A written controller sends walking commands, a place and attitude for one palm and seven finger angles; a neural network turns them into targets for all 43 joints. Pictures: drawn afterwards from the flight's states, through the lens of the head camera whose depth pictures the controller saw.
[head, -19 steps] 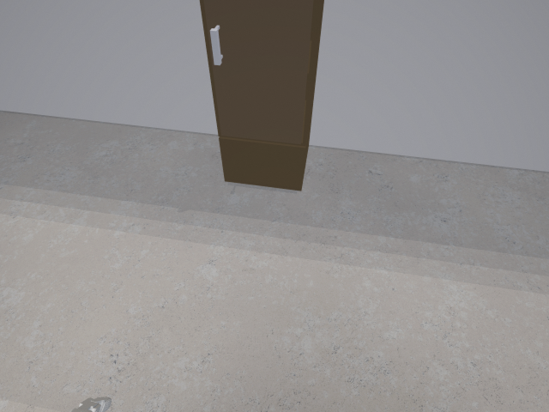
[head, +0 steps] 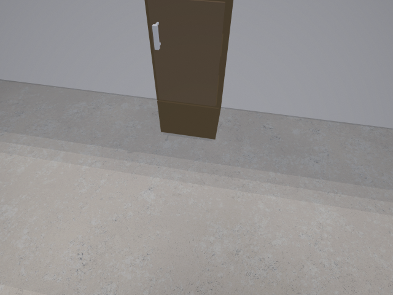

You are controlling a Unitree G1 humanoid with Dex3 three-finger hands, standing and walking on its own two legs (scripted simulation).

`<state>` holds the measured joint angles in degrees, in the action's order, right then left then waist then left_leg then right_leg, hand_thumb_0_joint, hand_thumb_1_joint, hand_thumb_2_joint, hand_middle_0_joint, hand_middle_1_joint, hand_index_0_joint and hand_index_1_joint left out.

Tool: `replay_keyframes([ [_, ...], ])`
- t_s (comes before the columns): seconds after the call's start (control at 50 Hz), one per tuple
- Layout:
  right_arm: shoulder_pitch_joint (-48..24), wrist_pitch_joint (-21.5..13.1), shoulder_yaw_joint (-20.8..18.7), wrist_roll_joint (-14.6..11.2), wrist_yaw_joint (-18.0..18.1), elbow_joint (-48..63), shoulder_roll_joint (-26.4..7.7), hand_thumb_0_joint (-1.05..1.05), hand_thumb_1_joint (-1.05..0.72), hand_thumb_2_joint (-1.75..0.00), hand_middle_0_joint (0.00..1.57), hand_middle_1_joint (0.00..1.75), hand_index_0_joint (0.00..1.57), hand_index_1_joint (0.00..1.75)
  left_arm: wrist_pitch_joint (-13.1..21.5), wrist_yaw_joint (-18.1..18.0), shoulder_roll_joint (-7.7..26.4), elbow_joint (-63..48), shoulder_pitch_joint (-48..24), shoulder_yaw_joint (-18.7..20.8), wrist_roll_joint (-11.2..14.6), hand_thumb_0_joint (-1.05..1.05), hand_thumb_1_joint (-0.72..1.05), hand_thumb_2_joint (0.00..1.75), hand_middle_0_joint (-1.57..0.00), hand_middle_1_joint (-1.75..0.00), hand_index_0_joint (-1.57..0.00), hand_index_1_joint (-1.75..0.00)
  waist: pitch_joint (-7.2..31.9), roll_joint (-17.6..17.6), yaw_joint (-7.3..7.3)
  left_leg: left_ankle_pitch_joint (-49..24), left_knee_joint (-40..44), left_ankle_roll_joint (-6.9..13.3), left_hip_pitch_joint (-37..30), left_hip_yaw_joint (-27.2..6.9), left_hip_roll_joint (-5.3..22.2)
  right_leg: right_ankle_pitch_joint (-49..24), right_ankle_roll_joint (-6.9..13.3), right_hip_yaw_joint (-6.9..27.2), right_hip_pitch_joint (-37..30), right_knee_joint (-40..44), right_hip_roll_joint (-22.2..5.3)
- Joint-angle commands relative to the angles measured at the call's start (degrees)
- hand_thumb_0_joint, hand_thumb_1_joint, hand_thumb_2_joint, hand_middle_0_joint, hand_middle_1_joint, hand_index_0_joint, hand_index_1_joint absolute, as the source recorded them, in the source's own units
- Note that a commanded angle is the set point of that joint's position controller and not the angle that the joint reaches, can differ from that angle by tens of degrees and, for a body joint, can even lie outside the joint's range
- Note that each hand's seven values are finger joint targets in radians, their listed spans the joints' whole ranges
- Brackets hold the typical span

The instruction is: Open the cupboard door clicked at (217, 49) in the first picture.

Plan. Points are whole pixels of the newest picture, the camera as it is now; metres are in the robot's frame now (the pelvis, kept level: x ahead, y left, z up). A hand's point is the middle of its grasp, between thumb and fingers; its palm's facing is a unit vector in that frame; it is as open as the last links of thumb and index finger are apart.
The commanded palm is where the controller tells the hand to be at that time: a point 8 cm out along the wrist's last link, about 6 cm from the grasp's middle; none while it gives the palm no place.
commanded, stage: stand and wait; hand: left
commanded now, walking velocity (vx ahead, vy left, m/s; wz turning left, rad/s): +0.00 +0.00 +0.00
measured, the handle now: (157, 35) +1.30 +0.29 -0.03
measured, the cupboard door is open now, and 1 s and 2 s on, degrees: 0 0 0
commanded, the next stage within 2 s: look at it before walking up in 0.44 s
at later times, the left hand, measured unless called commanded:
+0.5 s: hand out of the picture +0.06 +0.25 -0.15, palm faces -0.03 -0.94 -0.33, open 7.4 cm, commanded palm none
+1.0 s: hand out of the picture +0.05 +0.25 -0.15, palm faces -0.04 -0.94 -0.33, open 7.4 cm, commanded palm none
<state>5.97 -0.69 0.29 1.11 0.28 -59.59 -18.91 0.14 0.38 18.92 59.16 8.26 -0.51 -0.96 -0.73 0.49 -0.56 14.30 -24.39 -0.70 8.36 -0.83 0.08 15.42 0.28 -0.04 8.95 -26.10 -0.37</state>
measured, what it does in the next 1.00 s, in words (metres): stands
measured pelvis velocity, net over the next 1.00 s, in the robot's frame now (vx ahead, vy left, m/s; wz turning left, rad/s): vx -0.02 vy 0.00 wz -0.01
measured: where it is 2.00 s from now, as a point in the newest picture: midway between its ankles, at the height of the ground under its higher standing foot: outside the picture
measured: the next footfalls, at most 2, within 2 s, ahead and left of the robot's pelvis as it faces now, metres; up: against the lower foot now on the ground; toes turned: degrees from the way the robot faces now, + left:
right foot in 2.00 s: +0.42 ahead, +0.00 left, +0.00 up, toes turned +11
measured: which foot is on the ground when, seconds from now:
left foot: down 0.00-1.00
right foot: down 0.00-1.00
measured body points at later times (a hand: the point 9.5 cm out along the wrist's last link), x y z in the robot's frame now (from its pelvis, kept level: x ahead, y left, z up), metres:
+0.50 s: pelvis -0.02 +0.00 +0.00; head -0.02 +0.00 +0.45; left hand +0.06 +0.30 -0.13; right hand +0.05 -0.30 -0.13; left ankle -0.01 +0.13 -0.74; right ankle -0.01 -0.12 -0.74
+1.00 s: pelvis -0.02 +0.00 +0.00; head -0.02 +0.01 +0.45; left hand +0.05 +0.30 -0.13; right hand +0.06 -0.29 -0.13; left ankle -0.01 +0.13 -0.74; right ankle -0.01 -0.12 -0.74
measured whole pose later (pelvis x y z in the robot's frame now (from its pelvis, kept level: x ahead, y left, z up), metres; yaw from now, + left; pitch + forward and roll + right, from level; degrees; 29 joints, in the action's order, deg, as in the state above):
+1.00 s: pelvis -0.02 +0.00 +0.00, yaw +0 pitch -2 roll +0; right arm 7.5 -0.8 0.4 0.7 -0.1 -63.9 -19.4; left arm 0.4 0.5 19.7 62.4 8.8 -0.5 -1.1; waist -1.7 0.6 -0.3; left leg 11.1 -21.0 -0.5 7.8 -0.4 0.2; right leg 11.8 0.0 0.3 8.3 -22.2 -0.3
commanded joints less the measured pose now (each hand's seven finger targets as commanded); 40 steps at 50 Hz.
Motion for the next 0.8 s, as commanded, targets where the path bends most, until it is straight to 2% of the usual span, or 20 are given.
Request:
replay_keyframes([
  [0.0,-3.0,-1.3,-2.8,-0.4,0.7,3.4,-11.5,0.0,-0.9,-0.9,0.2,0.3,0.2,0.3,1.4,-1.1,12.6,-3.4,-2.9,2.9,0.4,0.0,0.9,0.9,-0.2,-0.3,-0.2,-0.3,3.5,0.1,0.38,-11.8,3.0,2.5,-0.3,-4.0,6.0,-12.7,2.0,5.8,-0.3,5.2,-6.6],
  [0.14,-2.3,-1.4,-2.5,-0.5,0.7,1.6,-11.9,0.0,-0.9,-0.9,0.2,0.3,0.2,0.3,1.4,-1.1,12.7,-1.9,-2.3,2.7,0.5,0.0,0.9,0.9,-0.2,-0.3,-0.2,-0.3,3.3,-0.7,0.31,-11.8,4.1,2.4,-0.5,-4.1,6.3,-12.8,2.0,5.9,-1.0,5.9,-6.7],
  [0.38,-1.2,-1.3,-2.4,-0.5,0.5,0.0,-12.1,0.0,-0.9,-0.9,0.2,0.3,0.2,0.3,1.3,-0.9,12.7,-0.7,-2.4,2.5,0.4,0.0,0.9,0.9,-0.2,-0.3,-0.2,-0.3,0.8,-0.2,0.39,-6.9,6.0,2.3,0.8,-4.8,6.3,-5.4,1.8,6.7,0.8,8.4,-6.5],
  [0.58,-1.2,-1.3,-2.4,-0.5,0.4,-0.4,-12.1,0.0,-0.9,-0.9,0.2,0.3,0.2,0.3,1.3,-0.9,12.4,-0.7,-2.3,2.4,0.3,0.0,0.9,0.9,-0.2,-0.3,-0.2,-0.3,0.9,-0.5,0.32,-6.6,6.5,2.3,0.7,-5.1,6.4,-4.8,1.6,6.7,1.1,8.5,-6.3],
  [0.66,-1.0,-1.5,-2.5,-0.6,0.4,-0.4,-12.1,0.0,-0.9,-0.9,0.2,0.3,0.2,0.3,1.4,-1.0,12.4,-0.7,-2.2,2.4,0.3,0.0,0.9,0.9,-0.2,-0.3,-0.2,-0.3,2.1,-0.4,0.38,-8.2,6.4,2.4,-0.1,-5.1,6.6,-6.9,1.6,6.4,0.4,8.2,-6.5],
  [0.78,-1.2,-1.4,-2.4,-0.6,0.4,-0.4,-12.1,0.0,-0.9,-0.9,0.2,0.3,0.2,0.3,1.3,-0.9,12.4,-0.5,-2.1,2.4,0.3,0.0,0.9,0.9,-0.2,-0.3,-0.2,-0.3,1.5,-0.7,0.34,-8.1,6.7,2.3,0.1,-5.1,6.6,-7.1,1.5,6.4,0.3,8.3,-6.3],
])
